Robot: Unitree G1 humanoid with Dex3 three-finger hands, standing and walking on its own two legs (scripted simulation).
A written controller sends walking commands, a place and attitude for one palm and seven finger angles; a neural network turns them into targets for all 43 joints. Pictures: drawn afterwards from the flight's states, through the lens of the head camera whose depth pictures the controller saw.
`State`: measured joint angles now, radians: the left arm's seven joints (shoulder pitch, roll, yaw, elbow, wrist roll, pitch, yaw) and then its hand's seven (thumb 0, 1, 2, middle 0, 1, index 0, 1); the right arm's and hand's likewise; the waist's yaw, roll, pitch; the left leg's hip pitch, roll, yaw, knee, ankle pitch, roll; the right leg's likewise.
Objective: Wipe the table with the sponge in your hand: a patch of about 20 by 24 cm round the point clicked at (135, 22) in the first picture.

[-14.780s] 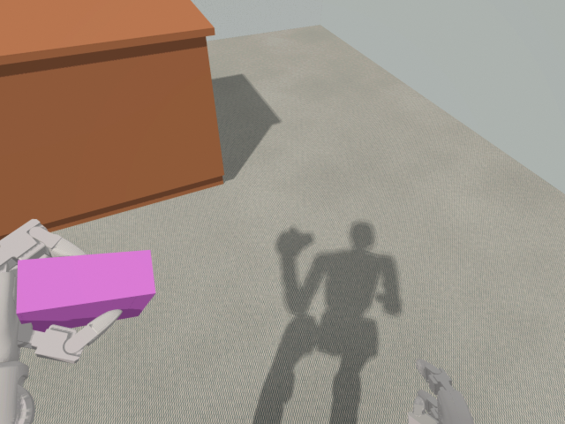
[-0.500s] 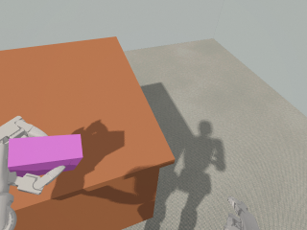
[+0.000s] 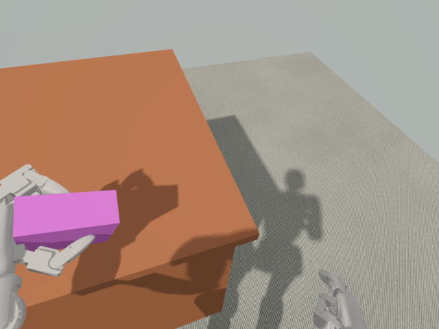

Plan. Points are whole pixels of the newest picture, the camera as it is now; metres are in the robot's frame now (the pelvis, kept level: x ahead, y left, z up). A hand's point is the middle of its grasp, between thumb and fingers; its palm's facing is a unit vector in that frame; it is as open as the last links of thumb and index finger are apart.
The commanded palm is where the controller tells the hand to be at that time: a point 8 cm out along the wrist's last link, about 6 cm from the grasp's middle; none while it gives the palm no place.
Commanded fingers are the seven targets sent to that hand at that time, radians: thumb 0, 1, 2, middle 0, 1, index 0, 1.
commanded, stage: shuffle to correct the standing spot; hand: left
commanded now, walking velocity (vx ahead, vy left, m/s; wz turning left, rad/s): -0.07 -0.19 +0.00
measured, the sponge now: (82, 221) +0.23 +0.22 +0.13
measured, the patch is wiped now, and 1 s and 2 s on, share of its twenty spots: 0.00 0.00 0.00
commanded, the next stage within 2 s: come to a stop and stand still in 0.32 s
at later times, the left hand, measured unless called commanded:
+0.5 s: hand (85, 239) +0.20 +0.20 +0.15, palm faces +0.38 -0.84 -0.39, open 9.2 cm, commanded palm +0.15 +0.23 +0.17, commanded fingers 0.00 0.10 1.30 -1.20 -1.60 -1.20 -1.60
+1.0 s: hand (75, 232) +0.20 +0.21 +0.15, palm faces +0.34 -0.84 -0.42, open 9.2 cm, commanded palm +0.15 +0.25 +0.17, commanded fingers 0.00 0.10 1.30 -1.20 -1.60 -1.20 -1.60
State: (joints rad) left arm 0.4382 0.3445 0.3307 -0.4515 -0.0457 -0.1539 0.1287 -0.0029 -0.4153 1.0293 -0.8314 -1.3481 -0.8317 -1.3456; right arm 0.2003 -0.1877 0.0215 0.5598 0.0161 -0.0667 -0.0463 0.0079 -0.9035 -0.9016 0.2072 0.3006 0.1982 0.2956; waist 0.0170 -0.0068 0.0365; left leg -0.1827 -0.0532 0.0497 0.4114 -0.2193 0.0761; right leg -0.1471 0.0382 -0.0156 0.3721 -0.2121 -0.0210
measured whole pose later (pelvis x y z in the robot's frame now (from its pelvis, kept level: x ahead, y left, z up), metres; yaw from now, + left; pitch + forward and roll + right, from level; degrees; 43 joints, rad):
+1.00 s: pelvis -0.01 -0.03 +0.00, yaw -1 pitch +0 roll -1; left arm 0.53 0.38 0.34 -0.49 -0.06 -0.15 0.14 0.00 -0.42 1.03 -0.83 -1.35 -0.83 -1.35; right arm 0.17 -0.20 0.00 0.55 0.03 -0.03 -0.05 0.01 -0.91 -0.90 0.20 0.30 0.20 0.30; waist -0.01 0.01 0.04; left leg -0.18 -0.03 -0.01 0.45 -0.26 0.04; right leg -0.18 0.08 -0.01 0.38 -0.20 -0.06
